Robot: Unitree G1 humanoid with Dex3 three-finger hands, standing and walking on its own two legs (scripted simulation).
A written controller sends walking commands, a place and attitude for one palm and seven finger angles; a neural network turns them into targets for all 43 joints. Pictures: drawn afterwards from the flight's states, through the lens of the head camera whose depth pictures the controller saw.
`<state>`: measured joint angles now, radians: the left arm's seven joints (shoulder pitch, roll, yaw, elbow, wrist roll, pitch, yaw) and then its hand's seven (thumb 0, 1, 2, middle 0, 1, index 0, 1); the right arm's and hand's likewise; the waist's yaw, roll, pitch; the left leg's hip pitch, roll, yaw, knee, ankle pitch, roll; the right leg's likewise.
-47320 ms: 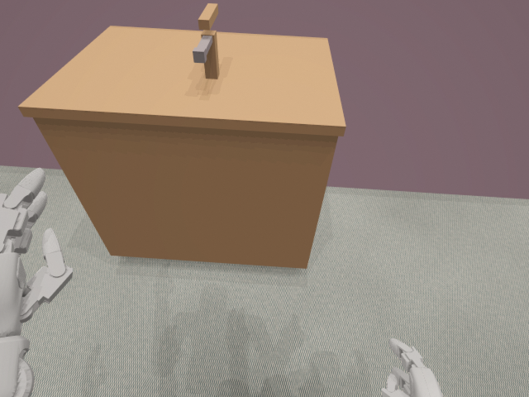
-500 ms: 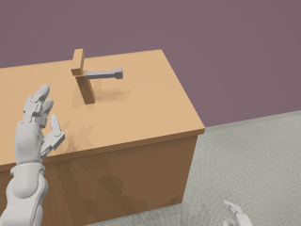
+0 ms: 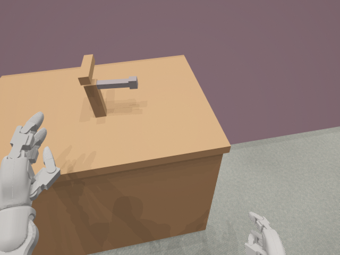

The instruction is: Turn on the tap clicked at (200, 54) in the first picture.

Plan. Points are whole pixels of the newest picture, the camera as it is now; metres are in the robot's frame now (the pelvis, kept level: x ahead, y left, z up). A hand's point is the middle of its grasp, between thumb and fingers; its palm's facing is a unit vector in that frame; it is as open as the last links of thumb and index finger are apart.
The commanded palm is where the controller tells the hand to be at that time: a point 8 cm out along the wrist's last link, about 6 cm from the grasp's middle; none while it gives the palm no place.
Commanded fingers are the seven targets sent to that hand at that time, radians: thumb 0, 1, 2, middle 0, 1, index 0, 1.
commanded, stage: step back with the hand held close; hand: left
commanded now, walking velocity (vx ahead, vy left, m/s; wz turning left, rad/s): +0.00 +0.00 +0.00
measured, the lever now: (133, 82) +0.55 +0.19 +0.14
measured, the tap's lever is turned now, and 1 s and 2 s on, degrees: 83 83 83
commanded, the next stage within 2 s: stop stepping back and stand still in 1.52 s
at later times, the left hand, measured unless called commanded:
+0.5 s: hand (46, 185) +0.18 +0.25 +0.15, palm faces +0.34 -0.80 -0.49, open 7.4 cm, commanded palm +0.13 +0.29 +0.17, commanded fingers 0.00 0.90 0.90 -0.20 -0.30 -0.20 -0.30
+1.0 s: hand (28, 209) +0.14 +0.26 +0.15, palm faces +0.39 -0.81 -0.43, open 7.4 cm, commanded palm +0.07 +0.30 +0.17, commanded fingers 0.00 0.90 0.90 -0.20 -0.30 -0.20 -0.30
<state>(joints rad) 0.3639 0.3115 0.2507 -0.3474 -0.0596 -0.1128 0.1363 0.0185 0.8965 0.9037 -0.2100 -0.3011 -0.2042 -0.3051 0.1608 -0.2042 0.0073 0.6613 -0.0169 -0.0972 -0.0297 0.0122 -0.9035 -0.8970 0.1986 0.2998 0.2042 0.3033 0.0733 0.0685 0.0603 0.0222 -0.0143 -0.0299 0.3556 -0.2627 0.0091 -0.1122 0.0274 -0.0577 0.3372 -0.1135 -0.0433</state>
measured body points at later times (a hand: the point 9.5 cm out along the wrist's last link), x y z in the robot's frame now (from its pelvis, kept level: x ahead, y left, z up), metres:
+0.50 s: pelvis -0.04 +0.02 -0.01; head -0.02 +0.00 +0.44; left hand +0.16 +0.29 +0.18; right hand +0.12 -0.24 -0.10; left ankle -0.03 +0.11 -0.74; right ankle +0.05 -0.09 -0.74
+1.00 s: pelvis -0.09 +0.03 -0.03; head -0.07 +0.02 +0.42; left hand +0.11 +0.30 +0.17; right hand +0.07 -0.22 -0.11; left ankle -0.04 +0.12 -0.74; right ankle +0.05 -0.09 -0.74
